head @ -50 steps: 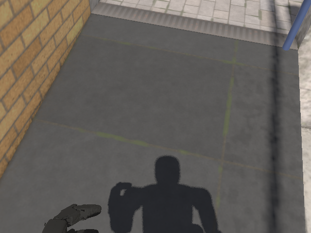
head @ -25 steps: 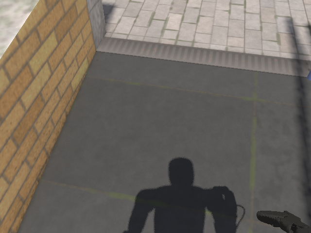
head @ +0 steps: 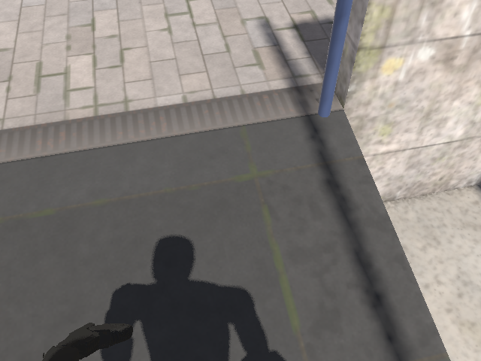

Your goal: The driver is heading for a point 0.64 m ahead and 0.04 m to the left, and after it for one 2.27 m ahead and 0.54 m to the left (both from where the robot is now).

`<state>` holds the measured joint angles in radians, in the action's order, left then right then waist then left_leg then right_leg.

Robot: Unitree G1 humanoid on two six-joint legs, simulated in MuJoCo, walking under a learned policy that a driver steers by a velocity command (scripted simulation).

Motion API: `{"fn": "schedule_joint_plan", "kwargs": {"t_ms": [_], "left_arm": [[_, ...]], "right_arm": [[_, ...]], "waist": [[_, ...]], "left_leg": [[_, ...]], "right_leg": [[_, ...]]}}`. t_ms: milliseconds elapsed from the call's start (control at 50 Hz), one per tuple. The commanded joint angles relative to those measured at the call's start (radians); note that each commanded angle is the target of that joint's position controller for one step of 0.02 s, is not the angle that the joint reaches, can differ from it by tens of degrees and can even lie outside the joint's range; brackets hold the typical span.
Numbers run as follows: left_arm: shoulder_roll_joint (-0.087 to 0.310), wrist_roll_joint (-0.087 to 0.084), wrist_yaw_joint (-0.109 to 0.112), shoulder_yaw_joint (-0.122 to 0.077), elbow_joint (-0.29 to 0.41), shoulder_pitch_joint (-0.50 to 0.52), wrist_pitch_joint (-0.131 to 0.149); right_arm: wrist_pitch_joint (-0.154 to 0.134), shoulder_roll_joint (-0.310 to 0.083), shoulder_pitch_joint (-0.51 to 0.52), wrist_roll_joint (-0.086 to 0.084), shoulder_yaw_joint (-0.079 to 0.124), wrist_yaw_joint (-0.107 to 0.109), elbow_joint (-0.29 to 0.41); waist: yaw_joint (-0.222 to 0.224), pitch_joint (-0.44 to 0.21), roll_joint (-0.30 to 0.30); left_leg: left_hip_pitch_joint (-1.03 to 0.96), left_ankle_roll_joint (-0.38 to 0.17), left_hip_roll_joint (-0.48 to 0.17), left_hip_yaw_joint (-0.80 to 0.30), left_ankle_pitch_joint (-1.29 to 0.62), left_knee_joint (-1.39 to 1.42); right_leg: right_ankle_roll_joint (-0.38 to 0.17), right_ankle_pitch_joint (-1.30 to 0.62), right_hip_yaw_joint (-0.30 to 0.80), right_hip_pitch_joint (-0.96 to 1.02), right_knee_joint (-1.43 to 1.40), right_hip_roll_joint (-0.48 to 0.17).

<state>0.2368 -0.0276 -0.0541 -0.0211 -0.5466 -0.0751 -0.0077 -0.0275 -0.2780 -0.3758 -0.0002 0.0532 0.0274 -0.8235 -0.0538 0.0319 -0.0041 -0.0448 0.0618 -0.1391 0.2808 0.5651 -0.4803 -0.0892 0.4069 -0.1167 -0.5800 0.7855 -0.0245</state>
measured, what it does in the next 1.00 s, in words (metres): climbs: left foot 0.06 m higher, then right foot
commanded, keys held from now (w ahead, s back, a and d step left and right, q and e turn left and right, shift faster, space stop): w+e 0.20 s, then w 0.16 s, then w+q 0.34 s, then q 0.30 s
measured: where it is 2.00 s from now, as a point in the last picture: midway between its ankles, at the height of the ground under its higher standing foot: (240, 321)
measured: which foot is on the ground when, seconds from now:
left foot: down 0.00-0.00, up 0.02-0.48, down 0.50-0.98, up 1.00-1.00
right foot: down 0.00-0.52, up 0.54-0.96, down 0.98-1.00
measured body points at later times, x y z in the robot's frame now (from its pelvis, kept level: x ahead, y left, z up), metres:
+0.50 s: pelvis +0.29 +0.00 +0.05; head +0.32 -0.02 +0.50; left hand +0.38 +0.26 -0.06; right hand +0.47 -0.25 -0.04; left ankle +0.46 +0.08 -0.64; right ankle +0.11 -0.09 -0.69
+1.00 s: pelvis +0.52 -0.03 +0.10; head +0.55 -0.03 +0.55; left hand +0.72 +0.21 +0.03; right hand +0.61 -0.31 -0.02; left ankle +0.46 +0.07 -0.63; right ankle +0.65 -0.14 -0.62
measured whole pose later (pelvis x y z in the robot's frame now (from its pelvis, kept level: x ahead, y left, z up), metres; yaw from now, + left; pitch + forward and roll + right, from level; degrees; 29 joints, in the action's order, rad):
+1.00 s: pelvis +0.52 -0.03 +0.10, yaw +5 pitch +2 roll +0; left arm 0.20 -0.01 0.01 -0.02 -0.61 -0.05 0.03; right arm 0.05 -0.29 -0.31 0.00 0.06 0.06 -0.70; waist -0.03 0.02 0.01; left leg 0.23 -0.07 0.10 -0.16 0.50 -0.58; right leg 0.04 0.27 0.03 -0.48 0.53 0.01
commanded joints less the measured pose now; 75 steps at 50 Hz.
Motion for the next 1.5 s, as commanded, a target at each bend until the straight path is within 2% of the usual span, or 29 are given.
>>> {"fn": "schedule_joint_plan", "kwargs": {"t_ms": [20, 40, 60, 140, 220, 360, 480, 520, 540, 560, 580, 620, 680, 760, 840, 920, 960, 980, 1000, 1020, 1060, 1080, 1140, 1260, 1320, 1360, 1380, 1420, 1500], "left_arm": [[0.361, -0.022, 0.033, -0.125, -0.039, -0.376, -0.013], [0.3, -0.01, 0.031, -0.106, 0.001, -0.381, 0.005], [0.244, 0.006, 0.024, -0.088, -0.027, -0.341, 0.035], [0.134, 0.033, 0.031, -0.05, -0.033, -0.158, 0.068], [0.163, 0.019, 0.059, -0.055, -0.066, -0.221, 0.061], [0.154, 0.007, 0.092, -0.054, -0.106, -0.348, 0.051], [0.192, 0.008, 0.086, -0.062, -0.119, -0.299, 0.031], [0.165, 0.033, 0.094, -0.046, -0.091, -0.291, 0.039], [0.034, 0.03, 0.08, -0.018, -0.079, -0.441, 0.048], [0.124, 0.023, 0.056, -0.031, -0.071, -0.335, 0.075], [0.166, -0.008, 0.045, -0.048, -0.036, -0.196, 0.097], [0.102, 0.014, 0.051, -0.024, 0.015, -0.082, 0.121], [0.08, 0.016, 0.053, -0.021, -0.013, -0.157, 0.108], [0.066, 0.043, 0.071, -0.017, 0.012, -0.05, 0.084], [0.006, 0.025, 0.077, -0.004, 0.019, 0.037, 0.05], [0.056, 0.003, 0.07, -0.029, 0.019, 0.073, 0.037], [0.114, 0.001, 0.068, -0.058, -0.03, -0.038, 0.051], [0.184, 0.013, 0.07, -0.08, -0.032, -0.106, 0.054], [0.232, 0.032, 0.08, -0.082, -0.01, -0.099, 0.041], [0.216, 0.051, 0.083, -0.081, -0.026, -0.113, 0.039], [0.087, 0.032, 0.105, -0.052, -0.001, -0.023, 0.034], [0.067, 0.031, 0.113, -0.04, -0.004, 0.004, 0.02], [0.093, 0.045, 0.114, -0.044, 0.002, 0.058, 0.003], [0.189, 0.018, 0.114, -0.087, -0.004, 0.01, 0.002], [0.2, 0.008, 0.115, -0.095, -0.031, -0.02, -0.008], [0.097, 0.027, 0.111, -0.073, -0.054, -0.063, -0.015], [0.049, 0.049, 0.107, -0.057, -0.009, -0.04, -0.011], [0.13, 0.003, 0.117, -0.071, 0.044, 0.08, 0.004], [0.13, 0.039, 0.122, -0.077, 0.007, 0.041, -0.005]], "right_arm": [[-0.043, 0.033, 0.016, 0.043, -0.033, -0.015, 0.159], [-0.083, -0.081, 0.14, -0.009, -0.011, -0.029, 0.197], [-0.103, -0.127, 0.297, -0.052, 0.007, -0.029, 0.233], [-0.089, -0.11, 0.159, -0.014, 0.011, -0.018, 0.189], [-0.055, -0.034, 0.235, 0.017, -0.016, -0.023, 0.193], [-0.048, 0.024, 0.521, -0.006, -0.049, -0.048, 0.274], [-0.03, -0.084, 0.306, -0.014, -0.003, -0.066, 0.244], [-0.013, -0.175, -0.021, -0.019, 0.03, -0.058, 0.171], [-0.018, -0.247, -0.062, -0.027, 0.049, -0.069, 0.138], [-0.028, -0.147, -0.026, -0.029, 0.027, -0.064, 0.148], [-0.04, -0.106, 0.054, -0.011, 0.012, -0.05, 0.154], [-0.058, -0.099, 0.083, -0.005, 0.011, -0.046, 0.131], [-0.068, -0.05, 0.111, -0.002, 0.0, -0.035, 0.134], [-0.063, -0.094, 0.077, -0.021, 0.013, -0.02, 0.114], [-0.013, -0.127, 0.067, -0.031, 0.029, 0.01, 0.124], [0.056, -0.136, 0.041, -0.02, 0.035, 0.031, 0.151], [0.076, -0.118, 0.137, -0.018, 0.026, 0.034, 0.189], [0.078, -0.07, 0.115, 0.001, 0.012, 0.035, 0.222], [0.081, 0.013, 0.006, 0.058, -0.009, 0.03, 0.237], [0.081, -0.032, -0.123, 0.025, 0.001, 0.018, 0.238], [0.098, -0.168, -0.015, -0.01, 0.054, 0.007, 0.216], [0.11, -0.156, 0.024, -0.006, 0.059, 0.005, 0.23], [0.122, -0.105, 0.062, -0.016, 0.051, -0.006, 0.275], [0.119, -0.059, 0.172, -0.001, 0.01, -0.038, 0.347], [0.112, -0.085, 0.069, -0.009, 0.031, -0.053, 0.292], [0.106, -0.145, -0.053, 0.016, 0.065, -0.03, 0.234], [0.093, -0.264, -0.047, 0.028, 0.082, -0.011, 0.274], [0.064, -0.29, 0.084, 0.065, 0.077, -0.023, 0.351], [0.067, -0.136, 0.225, 0.028, 0.021, 0.009, 0.379]], "waist": [[0.118, -0.339, -0.228], [0.195, -0.471, -0.11], [0.193, -0.215, -0.03], [0.006, -0.057, -0.05], [0.012, -0.037, -0.01], [0.125, 0.007, -0.093], [-0.004, -0.137, -0.202], [-0.132, -0.33, -0.014], [-0.007, -0.435, 0.421], [-0.048, -0.385, 0.336], [-0.039, -0.182, 0.185], [0.023, -0.084, -0.026], [0.092, -0.071, 0.03], [0.091, -0.021, 0.031], [0.07, -0.087, 0.116], [0.047, -0.12, 0.164], [0.124, -0.149, 0.168], [0.134, -0.266, 0.088], [0.04, -0.31, -0.166], [0.018, -0.347, -0.363], [0.035, -0.208, -0.124], [0.025, -0.173, -0.074], [0.009, -0.115, -0.116], [0.076, -0.158, -0.188], [0.045, -0.177, -0.188], [0.003, -0.092, 0.068], [0.028, -0.032, 0.378], [-0.001, -0.111, 0.256], [0.07, -0.102, 0.173]], "left_leg": [[0.773, -0.061, 0.083, -0.148, 0.058, -0.856], [0.884, -0.064, 0.142, -0.408, 0.022, -0.997], [1.012, -0.081, 0.101, -0.391, -0.083, -1.033], [0.771, -0.086, -0.001, -0.371, -0.351, -0.9], [0.87, -0.023, 0.011, -0.295, -0.441, -0.859], [0.887, 0.015, 0.048, -0.214, -0.484, -0.442], [0.574, -0.156, 0.174, -0.094, -0.251, -0.31], [-0.023, -0.246, 0.089, -0.32, -0.363, -0.238], [-0.257, -0.416, -0.136, -0.932, -0.011, 0.035], [-0.206, -0.408, -0.194, -1.224, 0.203, 0.265], [-0.059, -0.378, -0.204, -1.1, 0.169, 0.269], [0.166, -0.335, -0.109, -0.833, -0.078, 0.264], [0.259, -0.34, -0.014, -0.648, -0.195, 0.29], [0.324, -0.324, 0.023, -0.51, -0.563, 0.298], [0.325, -0.284, 0.083, -0.435, -0.691, 0.203], [0.237, -0.263, 0.015, -0.569, -0.611, 0.096], [0.223, -0.207, 0.059, -0.584, -0.655, -0.023], [0.293, -0.148, 0.115, -0.543, -0.554, -0.213], [0.538, -0.089, 0.246, -0.431, 0.069, -0.396], [0.744, -0.03, 0.238, -0.397, 0.192, -0.667], [0.738, 0.03, 0.147, -0.382, -0.009, -0.891], [0.68, 0.046, 0.135, -0.382, -0.054, -0.922], [0.559, 0.068, 0.144, -0.319, -0.19, -0.855], [0.471, 0.021, 0.054, -0.284, -0.119, -0.41], [0.288, -0.04, 0.116, -0.179, -0.26, -0.218], [0.109, -0.123, 0.129, -0.301, -0.363, -0.033], [0.079, -0.249, -0.131, -0.731, -0.56, 0.064], [0.256, -0.38, -0.217, -0.845, -0.511, 0.162], [0.301, -0.254, -0.059, -0.671, -0.354, 0.103]], "right_leg": [[-0.245, 0.144, 0.654, 0.988, -0.27, -0.21], [-0.325, 0.543, 1.108, 0.947, -0.568, -0.336], [-0.265, 0.461, 1.023, 0.813, -0.627, -0.349], [-0.169, -0.061, 0.507, 0.371, -0.57, -0.152], [-0.166, -0.32, 0.364, 0.348, -0.576, -0.112], [-0.125, -0.444, 0.321, 0.526, -0.632, -0.144], [-0.057, -1.235, 0.178, 0.716, -0.363, -0.175], [-0.011, -0.994, 0.167, 0.397, 0.094, -0.136], [0.074, -0.042, 0.187, 0.037, 0.47, 0.094], [0.047, 0.088, 0.296, -0.096, 0.645, 0.105], [0.029, 0.024, 0.283, -0.193, 0.727, 0.055], [0.004, -0.081, 0.255, -0.148, 0.608, -0.024], [0.018, -0.164, 0.229, -0.109, 0.564, -0.06], [0.11, -0.252, 0.155, -0.139, 0.365, -0.041], [0.182, -0.272, 0.112, 0.009, 0.079, 0.03], [0.199, -0.15, 0.136, 0.106, -0.131, 0.057], [0.156, -0.26, 0.138, 0.295, -0.368, 0.065], [0.076, -0.326, 0.276, 0.531, -0.386, -0.097], [-0.044, -0.731, 0.51, 0.738, -0.323, -0.33], [-0.231, -0.627, 0.852, 0.781, -0.388, -0.503], [-0.162, -0.405, 0.602, 0.567, -0.424, -0.359], [-0.12, -0.371, 0.464, 0.459, -0.439, -0.296], [-0.063, -0.395, 0.162, 0.296, -0.424, -0.173], [-0.102, -0.333, 0.148, 0.384, -0.402, -0.291], [-0.047, -0.202, 0.087, 0.286, -0.312, -0.289], [0.096, 0.068, -0.055, 0.021, 0.011, -0.151], [0.184, 0.305, -0.061, -0.282, 0.373, -0.03], [0.178, 0.201, 0.158, -0.274, 0.585, -0.005], [0.169, -0.091, 0.179, -0.201, 0.59, -0.012]]}}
